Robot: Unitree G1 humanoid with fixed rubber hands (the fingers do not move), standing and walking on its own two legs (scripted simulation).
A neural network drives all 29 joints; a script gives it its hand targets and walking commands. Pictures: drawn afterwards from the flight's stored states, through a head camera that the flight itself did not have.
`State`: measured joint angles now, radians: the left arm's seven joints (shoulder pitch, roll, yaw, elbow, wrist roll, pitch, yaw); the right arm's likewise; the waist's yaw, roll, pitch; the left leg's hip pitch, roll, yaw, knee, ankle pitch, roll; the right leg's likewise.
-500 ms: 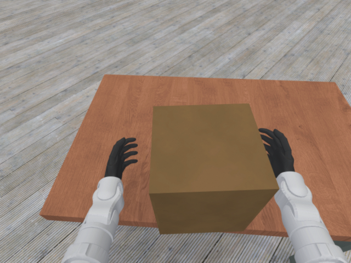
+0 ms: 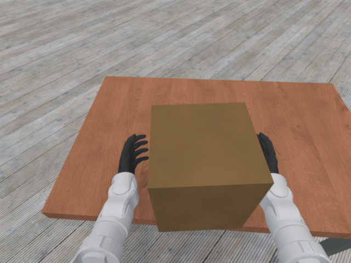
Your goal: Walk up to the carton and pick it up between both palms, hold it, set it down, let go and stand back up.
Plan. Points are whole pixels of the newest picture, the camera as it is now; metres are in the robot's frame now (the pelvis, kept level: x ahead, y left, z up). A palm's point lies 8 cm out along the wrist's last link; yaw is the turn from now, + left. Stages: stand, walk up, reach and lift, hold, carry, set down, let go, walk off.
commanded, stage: reach and lift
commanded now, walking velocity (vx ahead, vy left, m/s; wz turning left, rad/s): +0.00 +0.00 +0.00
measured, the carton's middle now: (199, 170) +0.35 -0.03 +0.02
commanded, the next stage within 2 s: none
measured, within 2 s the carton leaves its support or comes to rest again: leaves its support in 1.08 s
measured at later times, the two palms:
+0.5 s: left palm (132, 170) +0.34 +0.13 +0.02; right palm (262, 167) +0.35 -0.17 +0.04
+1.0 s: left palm (125, 176) +0.33 +0.15 +0.03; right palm (257, 174) +0.33 -0.15 +0.03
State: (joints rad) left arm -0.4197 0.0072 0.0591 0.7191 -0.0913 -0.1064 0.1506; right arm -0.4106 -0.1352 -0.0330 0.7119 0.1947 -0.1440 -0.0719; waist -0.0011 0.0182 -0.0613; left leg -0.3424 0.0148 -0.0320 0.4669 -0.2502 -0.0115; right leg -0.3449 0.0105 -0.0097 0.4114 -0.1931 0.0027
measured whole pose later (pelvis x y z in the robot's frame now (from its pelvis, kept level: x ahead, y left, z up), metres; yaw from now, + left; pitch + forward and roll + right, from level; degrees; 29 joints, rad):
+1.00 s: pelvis +0.00 +0.00 +0.00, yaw +0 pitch +7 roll -1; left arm -0.33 -0.04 0.08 0.69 -0.09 -0.14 0.20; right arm -0.36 -0.05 -0.03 0.71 0.14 -0.13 -0.09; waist 0.00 0.02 -0.12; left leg -0.34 0.01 -0.03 0.47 -0.25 -0.01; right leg -0.34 0.01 -0.01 0.41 -0.19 0.00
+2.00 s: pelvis -0.03 +0.00 +0.00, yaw +0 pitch +4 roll -1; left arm -0.47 0.05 0.08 0.40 -0.07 0.35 0.24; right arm -0.53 -0.07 -0.02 0.59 0.14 0.21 -0.15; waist 0.00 0.02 -0.14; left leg -0.31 0.01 -0.03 0.47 -0.22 -0.01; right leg -0.30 0.01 -0.01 0.39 -0.15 0.00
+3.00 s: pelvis -0.04 +0.00 +0.00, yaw +0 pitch +1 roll -1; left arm -0.67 0.06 0.17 0.44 0.01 0.57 0.18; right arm -0.73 -0.07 -0.08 0.59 0.14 0.46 -0.18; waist 0.00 0.02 -0.16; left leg -0.28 0.01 -0.03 0.47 -0.21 -0.01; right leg -0.27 0.01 -0.01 0.38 -0.13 0.00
